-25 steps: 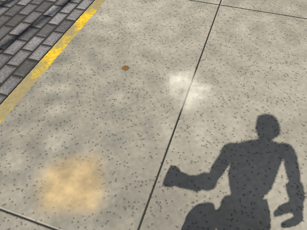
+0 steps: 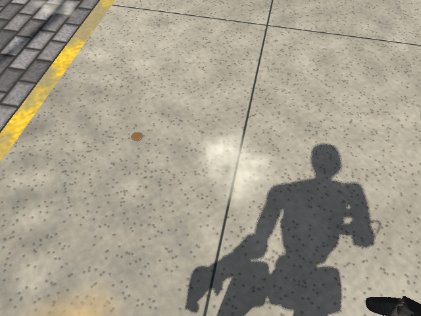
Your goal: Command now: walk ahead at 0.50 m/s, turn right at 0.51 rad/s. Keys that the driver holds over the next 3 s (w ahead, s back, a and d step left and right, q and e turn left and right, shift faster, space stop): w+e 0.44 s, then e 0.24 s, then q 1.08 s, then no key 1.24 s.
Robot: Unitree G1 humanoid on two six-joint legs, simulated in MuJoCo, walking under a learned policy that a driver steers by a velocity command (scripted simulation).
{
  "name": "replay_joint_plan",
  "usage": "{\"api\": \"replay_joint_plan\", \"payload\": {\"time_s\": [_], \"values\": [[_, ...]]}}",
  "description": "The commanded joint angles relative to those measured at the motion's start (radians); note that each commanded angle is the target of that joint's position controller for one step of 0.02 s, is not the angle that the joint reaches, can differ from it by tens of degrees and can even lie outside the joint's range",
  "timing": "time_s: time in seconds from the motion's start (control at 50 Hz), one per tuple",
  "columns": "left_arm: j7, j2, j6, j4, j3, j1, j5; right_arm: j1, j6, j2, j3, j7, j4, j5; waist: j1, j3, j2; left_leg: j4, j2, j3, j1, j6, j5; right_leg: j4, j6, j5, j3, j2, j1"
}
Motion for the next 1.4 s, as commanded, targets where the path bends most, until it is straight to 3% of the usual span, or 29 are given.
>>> {"api": "replay_joint_plan", "payload": {"time_s": [0.02,0.06,0.12,0.22,0.32,0.36,0.4,0.42,0.44,0.46,0.48,0.52,0.56,0.64,0.7,0.78,0.86,0.9,0.92,0.96,1.0,1.08,1.2,1.22,1.24,1.26,1.28,1.32,1.4], "values": [[-0.001,0.112,-0.01,-0.103,0.033,-0.061,0.007,0.134,0.003,-0.096,-0.037,-0.002,0.003,-0.005,-0.094,-0.038,0.111,-0.266,0.303,-0.346,0.371,0.159,-0.052,0.144,0.019,0.117,0.015,-0.121,-0.418],[-0.011,0.073,0.005,-0.113,0.029,-0.061,0.002,0.108,-0.006,-0.094,-0.039,-0.005,0.019,-0.01,-0.067,-0.016,0.148,-0.317,0.274,-0.23,0.281,0.16,0.042,0.113,0.029,0.164,-0.003,-0.15,-0.359],[-0.016,0.045,0.016,-0.151,0.022,-0.116,0.01,0.111,-0.017,-0.127,-0.053,-0.009,0.047,-0.004,-0.063,0.009,0.11,-0.362,0.287,-0.131,0.261,0.186,0.143,0.026,0.048,0.232,-0.01,-0.163,-0.395],[-0.045,0.027,0.004,-0.193,0.008,-0.239,0.012,0.126,-0.004,-0.177,-0.067,-0.017,0.081,0.001,-0.101,0.03,0.077,-0.37,0.264,0.042,0.29,0.163,0.23,-0.246,0.036,0.462,-0.062,-0.15,-0.356],[-0.068,0.045,0.007,-0.258,0.01,-0.359,0.012,0.186,0.02,-0.223,-0.082,-0.019,0.121,0.027,-0.125,0.061,0.076,-0.318,0.305,0.117,0.409,0.124,0.296,-0.391,-0.018,0.405,-0.125,-0.122,-0.339],[-0.071,0.074,0.013,-0.268,0.025,-0.331,0.017,0.183,0.033,-0.253,-0.091,-0.022,0.124,0.037,-0.089,0.022,0.101,-0.201,0.306,0.155,0.447,0.102,0.576,-0.411,-0.058,0.303,-0.177,-0.067,-0.248],[-0.06,0.149,0.023,-0.214,0.072,-0.1,0.015,0.168,0.047,-0.252,-0.088,-0.027,0.119,0.044,0.048,-0.112,0.088,0.135,0.258,0.215,0.367,0.057,0.767,-0.48,-0.12,0.32,-0.224,0.025,0.089],[-0.04,0.229,0.034,-0.171,0.107,0.074,0.008,0.192,0.043,-0.205,-0.068,-0.031,0.104,0.017,0.114,-0.206,-0.014,0.442,0.215,0.218,0.123,0.01,0.475,-0.493,-0.175,0.34,-0.053,-0.059,0.402],[-0.036,0.343,0.023,-0.188,0.116,0.023,-0.001,0.285,0.02,-0.064,-0.02,-0.016,0.041,-0.023,-0.022,-0.299,-0.283,0.784,0.01,0.117,-0.314,-0.049,-0.419,-0.611,-0.366,0.129,0.536,-0.315,0.689],[-0.043,0.253,0.004,-0.229,0.088,0.029,0.011,0.175,-0.011,-0.154,-0.032,-0.006,0.039,0.009,0.059,-0.383,-0.143,0.878,0.009,-0.092,-0.4,-0.038,-0.444,-0.747,-0.377,0.106,0.706,-0.368,0.696],[-0.048,0.203,-0.011,-0.223,0.069,-0.02,0.027,0.088,-0.024,-0.2,-0.044,-0.003,0.011,0.042,0.056,-0.234,-0.087,0.863,0.044,-0.088,-0.45,-0.023,-0.35,-0.747,-0.33,0.299,0.547,-0.345,0.585],[-0.043,0.155,-0.016,-0.235,0.057,-0.14,0.023,0.097,-0.023,-0.191,-0.044,-0.022,0.03,0.0,-0.031,-0.112,0.014,0.718,0.113,-0.079,-0.341,-0.035,-0.238,-0.709,-0.274,0.693,0.301,-0.263,0.323],[-0.032,0.142,-0.011,-0.25,0.05,-0.192,0.039,0.125,0.006,-0.191,-0.049,-0.027,0.037,-0.011,-0.081,-0.105,-0.008,0.66,0.122,-0.079,-0.218,-0.056,-0.205,-0.726,-0.264,0.879,0.216,-0.224,0.171],[-0.003,0.175,0.002,-0.219,0.061,-0.174,0.029,0.101,0.04,-0.131,-0.03,-0.035,0.034,-0.018,-0.087,-0.113,-0.02,0.477,0.067,-0.053,-0.187,-0.106,-0.083,-0.712,-0.248,1.007,0.123,-0.167,0.082],[0.017,0.161,0.027,-0.202,0.056,-0.167,0.018,0.036,0.046,-0.114,-0.02,-0.026,0.027,-0.009,-0.062,-0.138,-0.054,0.293,0.036,-0.054,-0.147,-0.112,0.082,-0.685,-0.193,0.902,0.095,-0.131,0.092],[0.018,0.108,0.027,-0.158,0.029,-0.133,0.037,-0.02,0.034,-0.107,-0.012,0.0,0.031,-0.004,-0.015,-0.132,-0.068,0.139,0.05,-0.058,-0.075,-0.082,0.195,-0.667,-0.173,0.804,0.11,-0.171,0.145],[0.005,0.094,0.011,-0.116,0.014,-0.156,0.042,0.017,0.016,-0.137,-0.026,0.01,0.039,-0.015,-0.055,-0.093,-0.061,-0.055,0.04,-0.04,0.043,0.011,0.219,-0.552,-0.136,0.781,0.114,-0.172,0.171],[0.006,0.096,-0.003,-0.105,0.016,-0.025,0.067,0.013,0.019,-0.239,-0.046,0.001,0.02,-0.027,0.022,-0.171,0.103,-0.008,0.183,-0.222,0.275,0.136,0.774,-0.401,-0.041,0.491,0.043,-0.029,0.069],[0.016,0.098,0.003,-0.094,0.014,-0.021,0.067,0.052,0.035,-0.198,-0.042,-0.001,0.024,-0.021,-0.019,-0.222,0.166,-0.025,0.268,-0.341,0.338,0.251,0.756,-0.281,0.021,0.251,-0.023,0.025,-0.009],[0.024,0.114,0.041,-0.134,0.021,-0.142,0.046,0.122,0.058,-0.148,-0.027,0.003,0.048,0.001,-0.075,-0.188,0.217,-0.144,0.335,-0.557,0.342,0.308,0.435,-0.1,0.059,-0.223,-0.016,0.042,-0.159],[0.025,0.117,0.073,-0.141,0.031,-0.179,0.034,0.088,0.066,-0.22,-0.052,0.0,0.03,0.009,-0.072,-0.129,0.147,-0.183,0.305,-0.544,0.271,0.257,0.189,0.02,0.071,-0.164,0.009,0.024,-0.221],[0.028,0.055,0.065,-0.121,0.023,-0.174,0.029,0.011,0.108,-0.192,-0.061,-0.028,0.001,0.011,-0.05,-0.113,0.181,-0.214,0.167,-0.398,0.137,0.168,0.027,-0.217,0.088,-0.016,-0.041,0.03,-0.099],[0.005,0.061,0.036,-0.093,0.035,-0.112,0.028,0.005,0.144,-0.204,-0.078,-0.05,-0.017,0.03,-0.029,-0.139,0.204,-0.187,0.127,-0.43,0.057,0.127,-0.114,-0.595,0.041,0.226,-0.072,0.042,0.121],[0.007,0.094,0.034,-0.091,0.046,-0.094,0.035,0.023,0.146,-0.185,-0.073,-0.052,-0.016,0.03,-0.026,-0.132,0.169,-0.142,0.09,-0.402,-0.021,0.084,-0.198,-0.658,0.008,0.24,-0.034,-0.023,0.198],[0.013,0.191,0.038,-0.096,0.069,-0.074,0.063,0.009,0.142,-0.138,-0.061,-0.05,-0.04,0.024,-0.031,-0.097,-0.042,0.055,-0.015,-0.271,-0.194,0.021,-0.318,-0.757,-0.093,0.14,0.201,-0.232,0.239],[0.011,0.217,0.035,-0.115,0.074,-0.144,0.095,0.016,0.128,-0.153,-0.069,-0.046,-0.051,0.022,-0.047,-0.057,-0.238,0.314,-0.098,-0.143,-0.246,-0.02,-0.412,-0.829,-0.213,0.244,0.404,-0.401,0.123],[0.016,0.156,0.023,-0.149,0.052,-0.218,0.1,0.06,0.122,-0.208,-0.089,-0.045,-0.025,0.013,-0.074,-0.048,-0.157,0.497,-0.048,-0.179,-0.225,-0.041,-0.391,-0.808,-0.234,0.348,0.36,-0.403,0.096],[0.026,0.1,0.012,-0.164,0.037,-0.295,0.059,0.141,0.14,-0.196,-0.096,-0.05,0.033,0.016,-0.11,-0.043,-0.073,0.626,-0.041,-0.161,-0.242,-0.068,-0.288,-0.752,-0.158,0.449,0.178,-0.299,0.142],[0.039,0.097,0.025,-0.142,0.032,-0.219,0.048,0.072,0.152,-0.141,-0.074,-0.043,-0.009,0.032,-0.047,-0.031,-0.105,0.632,-0.008,-0.092,-0.301,-0.126,-0.21,-0.722,-0.179,0.649,0.034,-0.269,0.249]]}}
